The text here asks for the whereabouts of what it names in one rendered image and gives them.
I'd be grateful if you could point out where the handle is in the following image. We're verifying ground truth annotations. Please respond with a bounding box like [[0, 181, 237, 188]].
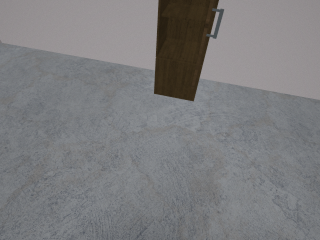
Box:
[[206, 8, 224, 39]]

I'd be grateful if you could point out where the cupboard door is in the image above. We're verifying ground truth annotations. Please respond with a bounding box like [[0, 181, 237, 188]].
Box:
[[191, 0, 216, 89]]

